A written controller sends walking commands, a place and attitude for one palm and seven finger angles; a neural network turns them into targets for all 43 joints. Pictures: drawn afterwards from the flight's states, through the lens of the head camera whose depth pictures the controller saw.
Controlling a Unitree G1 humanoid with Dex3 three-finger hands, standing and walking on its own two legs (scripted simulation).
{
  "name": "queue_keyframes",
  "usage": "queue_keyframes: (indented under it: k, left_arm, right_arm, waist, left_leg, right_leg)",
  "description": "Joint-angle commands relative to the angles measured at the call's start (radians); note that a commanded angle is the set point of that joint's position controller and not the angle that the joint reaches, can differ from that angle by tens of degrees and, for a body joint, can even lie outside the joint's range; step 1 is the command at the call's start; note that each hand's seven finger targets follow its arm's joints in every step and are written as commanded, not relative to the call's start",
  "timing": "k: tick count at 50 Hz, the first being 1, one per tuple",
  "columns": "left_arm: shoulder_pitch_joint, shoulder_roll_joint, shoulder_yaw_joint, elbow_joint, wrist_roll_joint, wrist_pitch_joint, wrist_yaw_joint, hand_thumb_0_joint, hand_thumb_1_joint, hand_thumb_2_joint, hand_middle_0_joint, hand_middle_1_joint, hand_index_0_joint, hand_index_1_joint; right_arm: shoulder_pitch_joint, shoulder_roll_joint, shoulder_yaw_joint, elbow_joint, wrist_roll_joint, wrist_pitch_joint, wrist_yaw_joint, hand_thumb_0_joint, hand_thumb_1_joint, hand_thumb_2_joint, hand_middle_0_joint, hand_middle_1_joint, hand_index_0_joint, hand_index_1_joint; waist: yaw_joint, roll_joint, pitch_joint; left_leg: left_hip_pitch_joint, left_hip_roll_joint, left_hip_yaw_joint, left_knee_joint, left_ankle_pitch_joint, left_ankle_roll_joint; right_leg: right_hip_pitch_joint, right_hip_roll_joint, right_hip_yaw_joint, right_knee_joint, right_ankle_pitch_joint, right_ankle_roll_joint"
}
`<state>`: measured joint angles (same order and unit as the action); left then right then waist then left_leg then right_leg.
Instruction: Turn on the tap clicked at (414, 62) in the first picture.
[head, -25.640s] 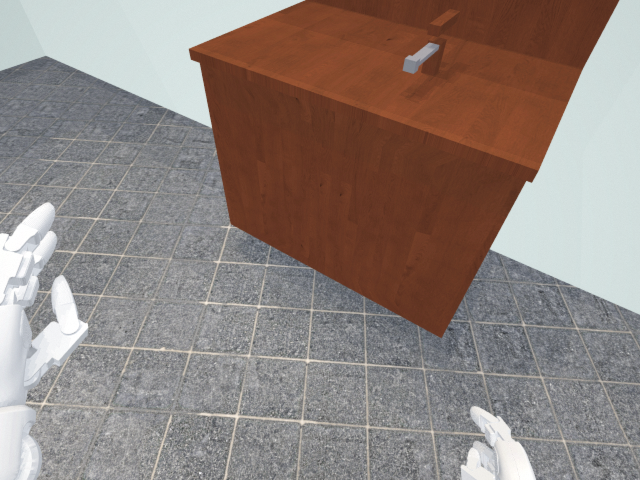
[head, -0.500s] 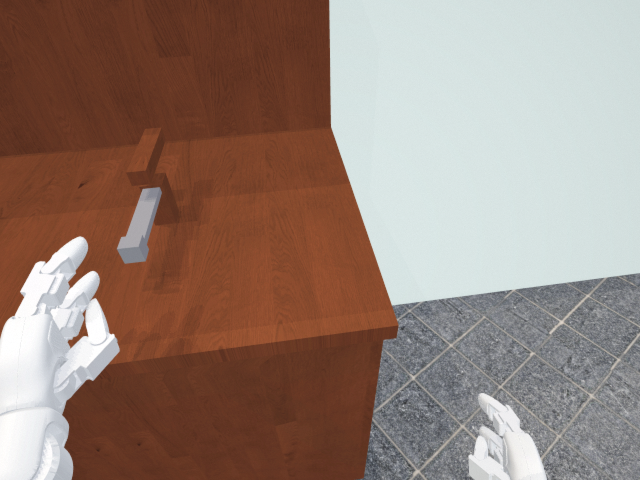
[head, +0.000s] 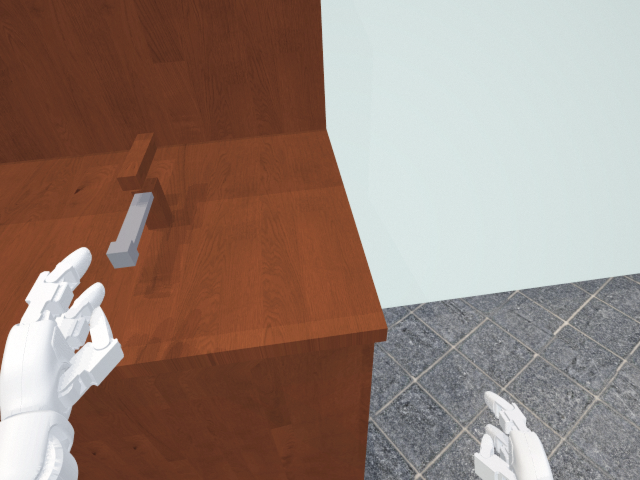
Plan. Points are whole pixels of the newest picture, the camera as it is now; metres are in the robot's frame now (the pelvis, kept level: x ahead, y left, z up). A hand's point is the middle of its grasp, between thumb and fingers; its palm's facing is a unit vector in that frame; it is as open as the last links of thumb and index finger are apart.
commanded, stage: turn the palm inward beside the body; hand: left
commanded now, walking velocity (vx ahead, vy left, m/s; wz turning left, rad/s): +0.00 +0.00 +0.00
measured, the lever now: (123, 254) +0.35 +0.32 +0.12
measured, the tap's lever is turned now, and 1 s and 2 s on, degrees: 0 0 0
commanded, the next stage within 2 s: reach beside the lever's end, fingers flat in 0.16 s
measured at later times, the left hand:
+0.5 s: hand (108, 342) +0.19 +0.24 +0.16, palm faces +0.44 -0.88 -0.14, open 7.4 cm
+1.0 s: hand (98, 325) +0.22 +0.27 +0.15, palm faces +0.48 -0.87 -0.13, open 7.5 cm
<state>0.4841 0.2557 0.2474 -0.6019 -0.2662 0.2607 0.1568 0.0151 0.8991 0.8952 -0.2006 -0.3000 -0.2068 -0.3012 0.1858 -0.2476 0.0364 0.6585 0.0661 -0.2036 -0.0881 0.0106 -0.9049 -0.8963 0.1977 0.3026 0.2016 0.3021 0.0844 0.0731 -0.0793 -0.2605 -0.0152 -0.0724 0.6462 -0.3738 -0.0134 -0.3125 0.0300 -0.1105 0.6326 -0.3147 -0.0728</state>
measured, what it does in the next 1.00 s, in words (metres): stands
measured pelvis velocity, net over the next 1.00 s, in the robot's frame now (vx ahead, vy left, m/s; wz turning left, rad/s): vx -0.01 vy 0.01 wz -0.01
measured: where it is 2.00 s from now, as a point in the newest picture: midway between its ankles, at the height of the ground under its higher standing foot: outside the picture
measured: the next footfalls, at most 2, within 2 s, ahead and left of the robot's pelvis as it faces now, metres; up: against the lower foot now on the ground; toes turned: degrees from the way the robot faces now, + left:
none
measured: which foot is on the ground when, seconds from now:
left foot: down 0.00-1.00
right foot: down 0.00-1.00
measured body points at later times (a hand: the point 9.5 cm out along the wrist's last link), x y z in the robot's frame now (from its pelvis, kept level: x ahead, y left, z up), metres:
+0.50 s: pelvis +0.00 +0.01 +0.00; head -0.03 -0.02 +0.45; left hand +0.16 +0.28 +0.17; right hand +0.20 -0.21 -0.07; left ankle -0.02 +0.13 -0.72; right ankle +0.02 -0.07 -0.72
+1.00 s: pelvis -0.01 +0.01 +0.00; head -0.02 -0.02 +0.45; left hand +0.19 +0.31 +0.16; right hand +0.18 -0.22 -0.08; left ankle -0.02 +0.13 -0.72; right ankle +0.02 -0.07 -0.72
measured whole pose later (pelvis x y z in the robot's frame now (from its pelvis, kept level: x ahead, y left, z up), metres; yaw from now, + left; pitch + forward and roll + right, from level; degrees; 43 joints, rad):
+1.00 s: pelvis -0.01 +0.01 +0.00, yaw +0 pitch -1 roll +0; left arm 0.30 0.27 0.32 -0.32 -0.25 0.18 0.13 0.02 0.90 0.90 -0.19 -0.28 -0.20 -0.28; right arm 0.19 -0.25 0.03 0.69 0.06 -0.19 -0.11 0.01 -0.90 -0.90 0.20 0.30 0.20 0.30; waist 0.07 0.06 -0.05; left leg -0.24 -0.02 -0.06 0.60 -0.34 0.00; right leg -0.30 0.02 -0.10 0.59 -0.28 -0.06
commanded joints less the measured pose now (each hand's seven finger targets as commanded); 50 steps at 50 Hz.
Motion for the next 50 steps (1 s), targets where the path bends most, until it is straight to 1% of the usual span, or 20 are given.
queue_keyframes:
  k: [1,4,7,8,10,13,16,18,21,23,24,27,28,31,33,34,43,46,48,50]
  left_arm:
    - [-0.086,0.137,0.095,-0.198,0.01,-0.082,0.001,0.0,0.9,0.9,-0.2,-0.3,-0.2,-0.3]
    - [-0.099,0.13,0.086,-0.217,0.019,-0.09,0.004,0.0,0.9,0.9,-0.2,-0.3,-0.2,-0.3]
    - [-0.093,0.144,0.093,-0.218,0.018,-0.1,0.0,0.0,0.9,0.9,-0.2,-0.3,-0.2,-0.3]
    - [-0.094,0.158,0.111,-0.225,0.028,-0.104,0.005,0.0,0.9,0.9,-0.2,-0.3,-0.2,-0.3]
    - [-0.085,0.141,0.093,-0.215,0.024,-0.111,0.003,0.0,0.9,0.9,-0.2,-0.3,-0.2,-0.3]
    - [-0.078,0.151,0.112,-0.209,0.026,-0.112,0.002,0.0,0.9,0.9,-0.2,-0.3,-0.2,-0.3]
    - [-0.093,0.125,0.091,-0.171,0.012,-0.107,-0.008,0.0,0.9,0.9,-0.2,-0.3,-0.2,-0.3]
    - [-0.097,0.152,0.128,-0.145,0.017,-0.098,-0.003,0.0,0.9,0.9,-0.2,-0.3,-0.2,-0.3]
    - [-0.149,0.145,0.111,-0.142,0.018,-0.103,-0.004,0.0,0.9,0.9,-0.2,-0.3,-0.2,-0.3]
    - [-0.149,0.152,0.11,-0.165,0.033,-0.116,0.001,0.0,0.9,0.9,-0.2,-0.3,-0.2,-0.3]
    - [-0.171,0.121,0.072,-0.16,0.033,-0.121,-0.001,0.0,0.9,0.9,-0.2,-0.3,-0.2,-0.3]
    - [-0.203,0.158,0.117,-0.101,0.024,-0.128,-0.001,0.0,0.9,0.9,-0.2,-0.3,-0.2,-0.3]
    - [-0.194,0.172,0.134,-0.094,0.032,-0.127,0.003,0.0,0.9,0.9,-0.2,-0.3,-0.2,-0.3]
    - [-0.255,0.144,0.097,-0.081,0.028,-0.126,-0.001,0.0,0.9,0.9,-0.2,-0.3,-0.2,-0.3]
    - [-0.221,0.183,0.15,-0.038,0.032,-0.119,0.006,0.0,0.9,0.9,-0.2,-0.3,-0.2,-0.3]
    - [-0.261,0.138,0.101,-0.046,0.03,-0.122,0.0,0.0,0.9,0.9,-0.199,-0.298,-0.199,-0.298]
    - [-0.279,0.21,0.193,0.035,0.02,-0.14,-0.01,0.0,0.9,0.9,-0.192,-0.275,-0.192,-0.275]
    - [-0.341,0.189,0.158,0.045,0.015,-0.159,-0.019,0.0,0.9,0.9,-0.189,-0.268,-0.189,-0.268]
    - [-0.351,0.205,0.17,0.05,0.028,-0.173,-0.015,0.0,0.9,0.9,-0.187,-0.263,-0.187,-0.263]
    - [-0.351,0.184,0.145,0.079,0.026,-0.179,-0.021,0.0,0.9,0.9,-0.186,-0.258,-0.186,-0.258]
  right_arm:
    - [-0.146,-0.1,-0.041,-0.173,-0.003,-0.065,-0.004,0.0,-0.9,-0.9,0.2,0.3,0.2,0.3]
    - [-0.143,-0.095,-0.039,-0.174,-0.002,-0.064,-0.005,0.0,-0.9,-0.9,0.2,0.3,0.2,0.3]
    - [-0.138,-0.1,-0.042,-0.176,-0.004,-0.068,-0.005,0.0,-0.9,-0.9,0.2,0.3,0.2,0.3]
    - [-0.15,-0.097,-0.04,-0.166,-0.004,-0.068,-0.007,0.0,-0.9,-0.9,0.2,0.3,0.2,0.3]
    - [-0.131,-0.098,-0.041,-0.175,-0.005,-0.074,-0.006,0.0,-0.9,-0.9,0.2,0.3,0.2,0.3]
    - [-0.146,-0.097,-0.039,-0.164,-0.005,-0.074,-0.008,0.0,-0.9,-0.9,0.2,0.3,0.2,0.3]
    - [-0.131,-0.102,-0.043,-0.171,-0.005,-0.073,-0.011,0.0,-0.9,-0.9,0.2,0.3,0.2,0.3]
    - [-0.146,-0.098,-0.038,-0.158,-0.002,-0.066,-0.016,0.0,-0.9,-0.9,0.2,0.3,0.2,0.3]
    - [-0.134,-0.102,-0.043,-0.164,-0.005,-0.067,-0.017,0.0,-0.9,-0.9,0.2,0.3,0.2,0.3]
    - [-0.147,-0.096,-0.038,-0.16,-0.005,-0.07,-0.017,0.0,-0.9,-0.9,0.2,0.3,0.2,0.3]
    - [-0.135,-0.094,-0.036,-0.164,-0.007,-0.072,-0.015,0.0,-0.9,-0.9,0.2,0.3,0.2,0.3]
    - [-0.135,-0.103,-0.042,-0.153,-0.009,-0.073,-0.021,0.0,-0.9,-0.9,0.2,0.3,0.2,0.3]
    - [-0.149,-0.099,-0.039,-0.145,-0.008,-0.068,-0.021,0.0,-0.9,-0.9,0.2,0.3,0.2,0.3]
    - [-0.147,-0.098,-0.039,-0.152,-0.008,-0.064,-0.022,0.0,-0.9,-0.9,0.2,0.3,0.2,0.3]
    - [-0.157,-0.098,-0.038,-0.14,-0.006,-0.058,-0.025,0.0,-0.9,-0.9,0.2,0.3,0.2,0.3]
    - [-0.146,-0.095,-0.035,-0.147,-0.007,-0.054,-0.025,0.0,-0.9,-0.9,0.2,0.3,0.2,0.3]
    - [-0.149,-0.098,-0.044,-0.128,-0.005,-0.04,-0.028,0.0,-0.9,-0.9,0.2,0.3,0.2,0.3]
    - [-0.143,-0.103,-0.047,-0.134,-0.005,-0.049,-0.03,0.0,-0.9,-0.9,0.2,0.3,0.2,0.3]
    - [-0.154,-0.101,-0.045,-0.123,-0.005,-0.052,-0.033,0.0,-0.9,-0.9,0.2,0.3,0.2,0.3]
    - [-0.138,-0.106,-0.048,-0.127,-0.006,-0.055,-0.033,0.0,-0.9,-0.9,0.2,0.3,0.2,0.3]
  waist:
    - [0.003,-0.086,-0.039]
    - [0.002,-0.043,-0.042]
    - [0.004,-0.076,-0.053]
    - [0.011,-0.018,-0.04]
    - [0.006,-0.057,-0.043]
    - [0.013,-0.021,-0.039]
    - [0.003,-0.09,-0.039]
    - [0.013,-0.045,-0.014]
    - [0.002,-0.072,-0.032]
    - [0.01,-0.002,-0.034]
    - [-0.004,-0.024,-0.032]
    - [-0.002,-0.082,-0.037]
    - [0.007,-0.03,-0.031]
    - [-0.008,-0.046,-0.031]
    - [0.008,-0.028,-0.023]
    - [-0.008,-0.059,-0.022]
    - [0.001,-0.018,-0.033]
    - [-0.015,-0.043,-0.041]
    - [-0.01,-0.002,-0.026]
    - [-0.017,-0.046,-0.042]
  left_leg:
    - [-0.082,0.004,0.03,-0.068,0.221,0.047]
    - [-0.07,0.0,0.031,-0.071,0.23,0.047]
    - [-0.068,0.002,0.028,-0.075,0.239,0.048]
    - [-0.051,-0.001,0.031,-0.077,0.24,0.046]
    - [-0.056,0.001,0.026,-0.085,0.247,0.045]
    - [-0.042,-0.001,0.027,-0.089,0.256,0.042]
    - [-0.053,0.0,0.024,-0.093,0.251,0.044]
    - [-0.055,-0.002,0.025,-0.102,0.23,0.04]
    - [-0.052,-0.002,0.021,-0.104,0.234,0.043]
    - [-0.034,-0.005,0.022,-0.109,0.235,0.036]
    - [-0.037,-0.005,0.021,-0.112,0.224,0.038]
    - [-0.057,-0.004,0.017,-0.113,0.21,0.042]
    - [-0.047,-0.006,0.02,-0.116,0.207,0.039]
    - [-0.048,-0.006,0.019,-0.124,0.197,0.039]
    - [-0.058,-0.007,0.021,-0.126,0.189,0.038]
    - [-0.056,-0.008,0.019,-0.133,0.193,0.039]
    - [-0.058,-0.006,0.031,-0.131,0.214,0.036]
    - [-0.055,-0.007,0.027,-0.134,0.193,0.042]
    - [-0.045,-0.009,0.027,-0.139,0.191,0.038]
    - [-0.046,-0.007,0.024,-0.142,0.198,0.039]
  right_leg:
    - [0.1,-0.084,0.114,-0.142,0.155,0.077]
    - [0.094,-0.082,0.108,-0.138,0.157,0.072]
    - [0.102,-0.077,0.1,-0.134,0.168,0.071]
    - [0.089,-0.071,0.094,-0.134,0.152,0.065]
    - [0.09,-0.068,0.083,-0.129,0.161,0.064]
    - [0.091,-0.065,0.081,-0.129,0.169,0.06]
    - [0.092,-0.063,0.078,-0.131,0.172,0.064]
    - [0.083,-0.061,0.079,-0.14,0.134,0.061]
    - [0.089,-0.061,0.081,-0.143,0.134,0.062]
    - [0.081,-0.06,0.076,-0.137,0.123,0.056]
    - [0.069,-0.062,0.074,-0.14,0.11,0.058]
    - [0.086,-0.059,0.083,-0.149,0.097,0.062]
    - [0.083,-0.058,0.085,-0.152,0.089,0.057]
    - [0.081,-0.06,0.082,-0.157,0.076,0.058]
    - [0.088,-0.058,0.088,-0.163,0.062,0.056]
    - [0.084,-0.059,0.08,-0.159,0.069,0.058]
    - [0.105,-0.057,0.095,-0.166,0.102,0.057]
    - [0.094,-0.057,0.097,-0.172,0.076,0.059]
    - [0.089,-0.055,0.094,-0.172,0.068,0.053]
    - [0.092,-0.052,0.088,-0.167,0.084,0.055]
